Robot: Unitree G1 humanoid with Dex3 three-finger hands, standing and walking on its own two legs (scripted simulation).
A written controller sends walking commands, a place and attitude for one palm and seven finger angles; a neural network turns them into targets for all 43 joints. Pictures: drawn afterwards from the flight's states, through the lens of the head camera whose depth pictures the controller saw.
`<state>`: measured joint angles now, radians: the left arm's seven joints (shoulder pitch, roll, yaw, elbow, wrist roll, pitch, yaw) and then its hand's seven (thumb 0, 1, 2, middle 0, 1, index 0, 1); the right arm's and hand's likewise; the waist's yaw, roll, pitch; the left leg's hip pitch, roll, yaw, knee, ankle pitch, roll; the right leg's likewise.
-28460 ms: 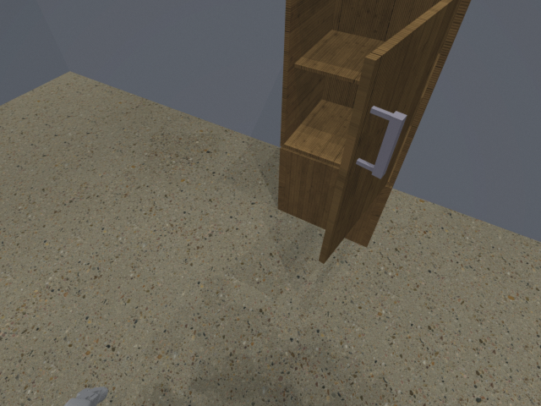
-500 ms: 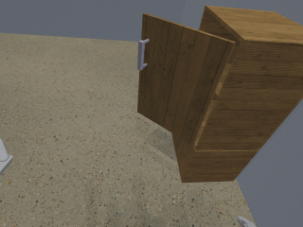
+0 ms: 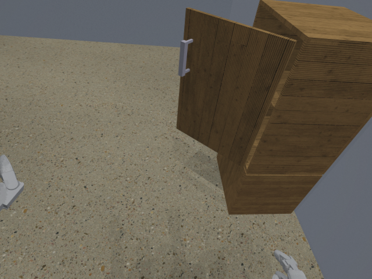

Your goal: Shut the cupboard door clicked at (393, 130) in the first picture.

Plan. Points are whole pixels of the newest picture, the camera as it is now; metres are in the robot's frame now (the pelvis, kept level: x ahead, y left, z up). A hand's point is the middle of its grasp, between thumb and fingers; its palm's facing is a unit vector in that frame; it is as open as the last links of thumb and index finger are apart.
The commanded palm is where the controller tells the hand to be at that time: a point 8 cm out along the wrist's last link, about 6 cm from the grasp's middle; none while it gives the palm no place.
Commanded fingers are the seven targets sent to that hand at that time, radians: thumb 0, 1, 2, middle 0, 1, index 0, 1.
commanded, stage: stop stepping back and stand still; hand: left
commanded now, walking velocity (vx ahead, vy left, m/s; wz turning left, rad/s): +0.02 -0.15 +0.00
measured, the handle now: (186, 57) +0.91 +0.03 +0.09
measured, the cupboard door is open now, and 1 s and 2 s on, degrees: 49 49 49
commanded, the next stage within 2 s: let the arm hang, fingers relaxed in 0.08 s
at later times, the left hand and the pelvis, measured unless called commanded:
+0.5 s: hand out of the picture +0.10 +0.16 -0.16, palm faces +0.12 -0.98 -0.13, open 6.8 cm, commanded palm none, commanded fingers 0.00 0.90 0.90 -0.20 -0.30 -0.20 -0.30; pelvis +0.02 -0.01 +0.01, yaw +3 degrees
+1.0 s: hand out of the picture -0.02 +0.17 -0.16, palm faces +0.06 -0.99 -0.16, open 7.4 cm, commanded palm none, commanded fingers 0.00 0.90 0.90 -0.20 -0.30 -0.20 -0.30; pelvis +0.02 +0.01 +0.02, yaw +0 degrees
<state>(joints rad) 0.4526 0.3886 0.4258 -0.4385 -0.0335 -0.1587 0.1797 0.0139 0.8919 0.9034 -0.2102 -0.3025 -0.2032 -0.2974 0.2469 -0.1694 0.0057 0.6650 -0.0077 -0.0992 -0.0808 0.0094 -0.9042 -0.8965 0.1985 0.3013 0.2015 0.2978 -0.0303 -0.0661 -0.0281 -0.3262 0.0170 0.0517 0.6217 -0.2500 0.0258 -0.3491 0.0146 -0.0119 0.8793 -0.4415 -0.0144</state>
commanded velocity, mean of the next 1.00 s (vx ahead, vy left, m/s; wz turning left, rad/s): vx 0.00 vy -0.01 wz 0.00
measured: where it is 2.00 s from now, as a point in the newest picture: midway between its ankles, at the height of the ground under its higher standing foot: outside the picture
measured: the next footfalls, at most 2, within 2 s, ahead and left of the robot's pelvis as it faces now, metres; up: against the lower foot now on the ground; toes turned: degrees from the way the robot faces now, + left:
right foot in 0.12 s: +0.06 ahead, -0.10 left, +0.00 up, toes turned -3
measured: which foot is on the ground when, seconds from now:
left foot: down 0.00-1.00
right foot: up 0.00-0.10, down 0.12-1.00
